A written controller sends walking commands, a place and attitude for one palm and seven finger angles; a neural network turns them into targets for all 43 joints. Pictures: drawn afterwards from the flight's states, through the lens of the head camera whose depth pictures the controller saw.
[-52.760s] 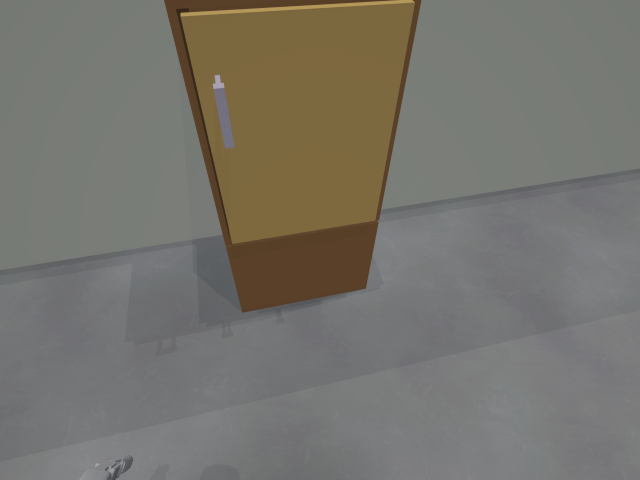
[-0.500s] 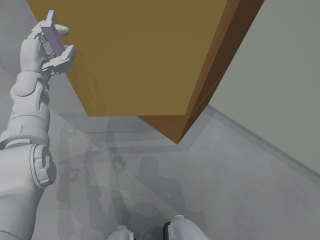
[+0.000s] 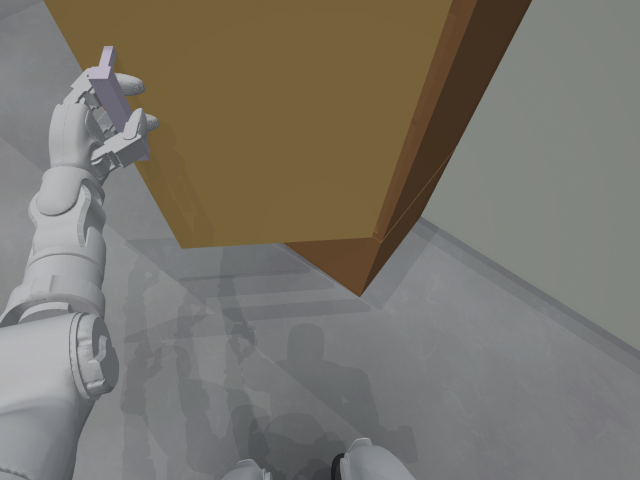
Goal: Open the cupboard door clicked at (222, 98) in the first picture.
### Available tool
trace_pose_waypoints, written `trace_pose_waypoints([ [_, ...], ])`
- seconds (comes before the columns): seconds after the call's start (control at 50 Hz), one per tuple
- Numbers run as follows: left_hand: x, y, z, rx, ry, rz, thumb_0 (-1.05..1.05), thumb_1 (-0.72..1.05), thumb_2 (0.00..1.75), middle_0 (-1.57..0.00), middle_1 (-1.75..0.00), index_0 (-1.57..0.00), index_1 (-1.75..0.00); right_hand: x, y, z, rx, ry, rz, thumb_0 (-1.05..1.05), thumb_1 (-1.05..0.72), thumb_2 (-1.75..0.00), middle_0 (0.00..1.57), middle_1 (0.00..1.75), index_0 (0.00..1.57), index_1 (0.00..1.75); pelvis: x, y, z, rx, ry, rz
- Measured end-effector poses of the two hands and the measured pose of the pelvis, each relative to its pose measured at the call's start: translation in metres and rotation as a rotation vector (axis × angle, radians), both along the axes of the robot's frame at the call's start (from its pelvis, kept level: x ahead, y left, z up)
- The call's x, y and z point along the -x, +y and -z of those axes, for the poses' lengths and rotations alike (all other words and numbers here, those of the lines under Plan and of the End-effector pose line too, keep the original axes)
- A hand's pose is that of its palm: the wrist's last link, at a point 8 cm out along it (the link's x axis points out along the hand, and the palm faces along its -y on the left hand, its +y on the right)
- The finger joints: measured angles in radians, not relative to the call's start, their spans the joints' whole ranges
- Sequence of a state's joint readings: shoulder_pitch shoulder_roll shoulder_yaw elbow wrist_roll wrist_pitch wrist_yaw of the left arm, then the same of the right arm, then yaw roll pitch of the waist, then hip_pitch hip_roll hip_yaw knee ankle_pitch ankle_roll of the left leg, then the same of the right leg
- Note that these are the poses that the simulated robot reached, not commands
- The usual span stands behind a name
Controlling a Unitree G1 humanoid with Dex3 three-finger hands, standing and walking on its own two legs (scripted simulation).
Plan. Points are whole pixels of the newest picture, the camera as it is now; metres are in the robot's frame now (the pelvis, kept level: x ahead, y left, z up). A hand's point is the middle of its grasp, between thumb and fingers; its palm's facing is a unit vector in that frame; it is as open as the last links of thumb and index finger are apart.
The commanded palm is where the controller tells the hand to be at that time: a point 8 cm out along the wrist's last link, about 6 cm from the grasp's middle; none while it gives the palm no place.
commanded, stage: pull the door open along its arc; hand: left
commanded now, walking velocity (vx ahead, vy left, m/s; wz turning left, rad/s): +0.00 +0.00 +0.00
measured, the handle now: (125, 107) +0.56 +0.20 +0.10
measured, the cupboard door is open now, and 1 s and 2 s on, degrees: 43 83 82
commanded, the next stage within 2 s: open thumb and fingers to let go in 0.90 s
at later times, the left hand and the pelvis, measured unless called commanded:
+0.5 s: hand (177, 237) +0.37 +0.12 +0.10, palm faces +0.35 -0.94 +0.06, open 6.0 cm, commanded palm +0.31 +0.18 +0.10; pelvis +0.00 -0.01 +0.02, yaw +1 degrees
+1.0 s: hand (258, 320) +0.28 +0.04 +0.10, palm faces +0.35 -0.94 -0.01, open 5.8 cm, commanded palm +0.24 +0.09 +0.10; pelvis +0.00 -0.04 +0.02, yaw +4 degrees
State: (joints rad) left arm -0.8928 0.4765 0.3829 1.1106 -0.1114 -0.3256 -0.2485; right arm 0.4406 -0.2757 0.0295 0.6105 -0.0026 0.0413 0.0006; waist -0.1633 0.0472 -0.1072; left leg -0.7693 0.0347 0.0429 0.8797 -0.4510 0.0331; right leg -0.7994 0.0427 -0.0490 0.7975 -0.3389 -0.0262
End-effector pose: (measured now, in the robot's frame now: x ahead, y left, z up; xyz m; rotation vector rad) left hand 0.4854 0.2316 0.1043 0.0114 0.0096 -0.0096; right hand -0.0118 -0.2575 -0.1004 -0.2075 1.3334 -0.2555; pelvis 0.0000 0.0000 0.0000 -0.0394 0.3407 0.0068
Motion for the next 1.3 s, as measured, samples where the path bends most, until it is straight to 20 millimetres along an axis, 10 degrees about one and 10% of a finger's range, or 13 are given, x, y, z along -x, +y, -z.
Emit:
trace_pose_waypoints([
  [0.24, 0.072, -0.013, 0.002, 0.004, -0.033, 0.041, -0.01, 0.72, 0.76, -0.37, -1.34, -0.34, -1.33, -0.060, 0.002, -0.009, -0.036, -0.198, -0.019, 0.00, -0.91, -0.90, 0.20, 0.30, 0.20, 0.30, -0.007, 0.000, -0.012, -0.012, -0.083, 0.016],
  [0.52, 0.159, -0.071, 0.003, 0.055, -0.036, -0.388, -0.02, 0.69, 0.79, -0.37, -1.31, -0.35, -1.30, -0.156, 0.026, -0.023, -0.114, -0.451, -0.209, 0.00, -0.91, -0.90, 0.20, 0.30, 0.20, 0.30, 0.004, -0.012, -0.017, -0.035, -0.173, -0.018],
  [1.0, 0.249, -0.146, -0.001, 0.002, 0.006, -0.371, -0.02, 0.71, 0.78, -0.34, -1.33, -0.35, -1.34, -0.179, 0.006, -0.030, -0.117, -0.500, -0.245, 0.01, -0.91, -0.90, 0.20, 0.30, 0.20, 0.30, -0.001, -0.041, -0.023, -0.055, -0.277, -0.054],
  [1.3, 0.242, -0.138, -0.001, 0.007, 0.006, -0.420, 0.00, 0.37, 0.67, -0.36, -1.30, -0.37, -1.30, -0.197, 0.026, -0.032, -0.140, -0.544, -0.298, 0.01, -0.91, -0.90, 0.20, 0.30, 0.20, 0.30, 0.007, -0.041, -0.021, -0.060, -0.275, -0.069],
])
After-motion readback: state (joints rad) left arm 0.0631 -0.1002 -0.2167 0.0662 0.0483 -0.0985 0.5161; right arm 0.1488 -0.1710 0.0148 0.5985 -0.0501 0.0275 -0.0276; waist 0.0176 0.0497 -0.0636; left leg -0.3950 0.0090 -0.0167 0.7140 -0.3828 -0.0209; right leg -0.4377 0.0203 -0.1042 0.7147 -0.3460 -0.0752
